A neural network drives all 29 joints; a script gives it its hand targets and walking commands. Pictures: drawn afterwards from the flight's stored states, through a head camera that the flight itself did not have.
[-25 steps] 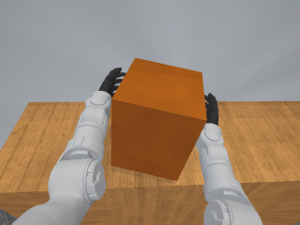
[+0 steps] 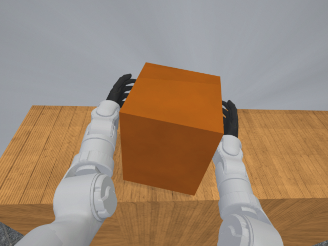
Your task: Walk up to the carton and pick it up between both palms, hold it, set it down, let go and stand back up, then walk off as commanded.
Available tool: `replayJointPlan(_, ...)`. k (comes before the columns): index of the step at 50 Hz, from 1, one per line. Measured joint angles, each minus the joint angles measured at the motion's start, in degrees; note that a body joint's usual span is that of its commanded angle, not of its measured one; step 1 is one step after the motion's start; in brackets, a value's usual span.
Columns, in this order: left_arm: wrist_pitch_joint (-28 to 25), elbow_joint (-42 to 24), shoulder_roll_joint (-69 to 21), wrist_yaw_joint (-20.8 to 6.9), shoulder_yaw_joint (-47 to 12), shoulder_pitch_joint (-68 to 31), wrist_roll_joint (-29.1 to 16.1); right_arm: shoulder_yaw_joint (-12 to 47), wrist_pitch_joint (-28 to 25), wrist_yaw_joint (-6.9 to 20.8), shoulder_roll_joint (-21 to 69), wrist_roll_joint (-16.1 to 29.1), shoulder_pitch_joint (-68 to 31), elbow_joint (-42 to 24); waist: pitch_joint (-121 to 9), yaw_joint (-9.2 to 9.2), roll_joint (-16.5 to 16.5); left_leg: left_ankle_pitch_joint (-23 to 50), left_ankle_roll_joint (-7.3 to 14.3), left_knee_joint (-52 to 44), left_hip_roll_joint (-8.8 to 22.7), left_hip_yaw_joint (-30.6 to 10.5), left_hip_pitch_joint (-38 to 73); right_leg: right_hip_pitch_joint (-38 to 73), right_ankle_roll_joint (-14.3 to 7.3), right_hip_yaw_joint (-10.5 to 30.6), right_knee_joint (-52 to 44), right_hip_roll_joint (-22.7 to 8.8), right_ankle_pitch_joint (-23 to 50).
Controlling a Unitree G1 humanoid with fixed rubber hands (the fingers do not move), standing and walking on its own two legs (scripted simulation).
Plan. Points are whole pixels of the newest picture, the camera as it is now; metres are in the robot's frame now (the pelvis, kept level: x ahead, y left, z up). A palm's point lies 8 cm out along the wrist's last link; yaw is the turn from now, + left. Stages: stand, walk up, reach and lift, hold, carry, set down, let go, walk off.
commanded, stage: set down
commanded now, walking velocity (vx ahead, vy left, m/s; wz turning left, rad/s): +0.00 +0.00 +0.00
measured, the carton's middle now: (170, 129) +0.40 -0.05 +0.07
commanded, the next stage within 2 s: none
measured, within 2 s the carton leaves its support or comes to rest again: neither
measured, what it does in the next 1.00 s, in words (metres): stands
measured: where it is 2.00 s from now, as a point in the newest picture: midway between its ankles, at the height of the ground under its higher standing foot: outside the picture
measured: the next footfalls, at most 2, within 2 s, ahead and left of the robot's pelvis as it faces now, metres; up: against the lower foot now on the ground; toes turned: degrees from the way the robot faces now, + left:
none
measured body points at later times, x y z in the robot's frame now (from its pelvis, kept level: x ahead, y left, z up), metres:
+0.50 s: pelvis +0.00 +0.00 +0.00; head +0.02 +0.04 +0.45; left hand +0.46 +0.09 +0.12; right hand +0.37 -0.19 +0.10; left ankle +0.00 +0.10 -0.75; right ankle +0.00 -0.15 -0.75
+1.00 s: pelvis +0.00 +0.00 +0.00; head +0.04 +0.04 +0.45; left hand +0.46 +0.09 +0.11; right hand +0.37 -0.19 +0.09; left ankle +0.00 +0.10 -0.75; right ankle +0.00 -0.15 -0.75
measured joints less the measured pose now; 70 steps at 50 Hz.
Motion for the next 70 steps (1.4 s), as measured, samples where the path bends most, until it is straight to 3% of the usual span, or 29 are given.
replayJointPlan(43, -2.6, -4.4, -3.1, -3.2, 5.7, 1.3, 4.9, -1.2, -7.6, 0.9, -0.1, -2.6, 0.7, 0.1, 3.7, 1.60, -0.5, 0.2, 0.2, -1.3, 0.3, 1.8, 2.0, 1.8, 0.0, -1.4, -1.0, -0.5, 0.2)
replayJointPlan(49, -3.3, -3.4, -2.7, -2.2, 5.7, 1.4, 4.9, -0.4, -8.1, 0.9, -0.8, -2.7, 0.2, 1.5, 4.0, 1.49, -0.4, 0.2, 0.3, -1.5, 0.4, 2.3, 2.1, 1.6, 0.0, -1.2, -0.9, -0.5, 0.2)
replayJointPlan(53, -5.1, -0.1, -0.7, 0.3, 2.8, 2.2, 1.2, 2.8, -8.0, 0.1, -3.3, -0.2, -0.7, 6.0, 3.5, 1.09, 0.0, 0.0, 0.3, -1.1, 0.5, 2.8, 0.9, 0.2, 0.1, -0.8, -0.5, -0.4, 0.1)
replayJointPlan(61, -9.7, 10.1, 5.5, 7.4, -11.8, 0.9, -15.7, 13.4, -6.0, -3.7, -7.9, 12.3, -3.5, 15.6, -3.2, -0.30, 3.2, -2.4, 0.2, 4.9, 1.9, 3.5, -10.8, -11.0, -0.1, -0.2, 3.6, 0.6, -0.8)
replayJointPlan(65, -10.1, 14.2, 7.9, 8.6, -16.2, -1.7, -21.6, 19.6, -6.4, -6.1, -10.3, 18.1, -5.8, 17.9, -6.9, -0.44, 4.5, -3.7, 0.0, 7.9, 2.7, 3.8, -15.9, -16.0, -0.2, 0.3, 5.7, 1.3, -1.3)
replayJointPlan(70, -7.6, 13.4, 9.7, 8.0, -18.8, -2.5, -24.0, 27.5, -5.5, -8.1, -13.6, 26.4, -6.7, 17.4, -7.9, -0.02, 4.7, -4.3, -0.4, 9.1, 3.3, 3.5, -16.7, -16.8, -0.5, 0.4, 6.2, 2.0, -1.2)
